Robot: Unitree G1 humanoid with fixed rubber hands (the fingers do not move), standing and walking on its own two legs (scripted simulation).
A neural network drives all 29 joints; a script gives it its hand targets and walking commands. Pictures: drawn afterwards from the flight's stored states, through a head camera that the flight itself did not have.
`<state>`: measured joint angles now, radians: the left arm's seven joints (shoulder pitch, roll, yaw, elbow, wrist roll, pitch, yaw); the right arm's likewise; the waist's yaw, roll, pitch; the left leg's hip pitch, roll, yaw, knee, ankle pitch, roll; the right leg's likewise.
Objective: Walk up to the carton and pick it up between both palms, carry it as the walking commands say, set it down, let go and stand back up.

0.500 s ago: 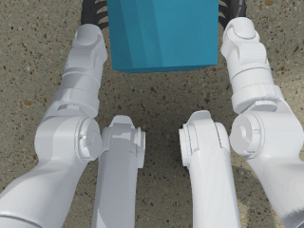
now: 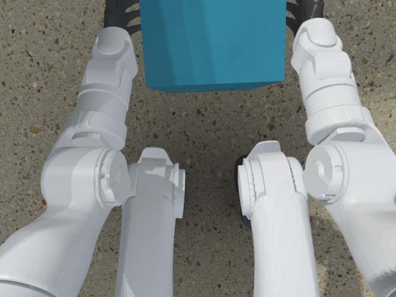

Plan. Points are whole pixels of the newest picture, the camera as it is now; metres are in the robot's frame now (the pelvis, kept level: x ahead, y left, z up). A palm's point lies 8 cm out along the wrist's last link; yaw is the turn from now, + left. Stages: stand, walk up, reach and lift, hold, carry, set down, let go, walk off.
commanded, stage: set down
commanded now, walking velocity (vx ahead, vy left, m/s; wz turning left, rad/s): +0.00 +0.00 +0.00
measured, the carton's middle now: (209, 35) +0.52 -0.03 -0.24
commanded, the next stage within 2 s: none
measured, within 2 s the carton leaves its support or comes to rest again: neither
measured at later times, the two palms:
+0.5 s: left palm (116, 29) +0.52 +0.13 -0.16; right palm (308, 22) +0.51 -0.19 -0.16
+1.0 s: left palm (84, 1) +0.54 +0.14 -0.09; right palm (356, 0) +0.52 -0.22 -0.10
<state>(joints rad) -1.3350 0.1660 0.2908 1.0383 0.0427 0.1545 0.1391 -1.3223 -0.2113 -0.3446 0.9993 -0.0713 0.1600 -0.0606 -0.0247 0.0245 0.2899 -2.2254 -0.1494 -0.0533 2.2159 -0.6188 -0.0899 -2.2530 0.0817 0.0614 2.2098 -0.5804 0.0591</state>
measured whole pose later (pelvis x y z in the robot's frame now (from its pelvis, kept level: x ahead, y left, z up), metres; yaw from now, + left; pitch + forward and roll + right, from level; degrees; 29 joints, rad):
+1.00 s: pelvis +0.01 +0.00 +0.03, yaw -1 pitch +38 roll +1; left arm -1.22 0.26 0.14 0.87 -0.14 0.09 0.15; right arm -1.22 -0.34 -0.16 0.94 0.17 0.07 -0.09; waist -0.02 0.01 0.20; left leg -2.16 -0.09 -0.03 2.13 -0.63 -0.06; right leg -2.20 0.06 0.05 2.12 -0.58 0.04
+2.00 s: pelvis +0.04 +0.00 +0.29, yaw -2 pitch +42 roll +0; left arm -0.96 0.15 0.29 0.76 0.04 0.13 0.08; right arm -0.97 -0.26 -0.31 0.84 0.00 0.10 0.02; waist -0.01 0.02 -0.07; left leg -1.49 -0.06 -0.06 1.10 -0.35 -0.02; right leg -1.51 0.04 0.07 1.09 -0.31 0.03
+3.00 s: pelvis +0.11 +0.01 +0.41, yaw -3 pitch +2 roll +0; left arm 0.23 0.21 0.03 0.43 0.01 0.04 -0.06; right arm 0.21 -0.20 -0.06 0.44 -0.01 0.04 0.07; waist 0.00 0.00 0.00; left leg -0.23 -0.03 -0.06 0.47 -0.27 0.01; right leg -0.25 0.01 0.08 0.46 -0.24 0.02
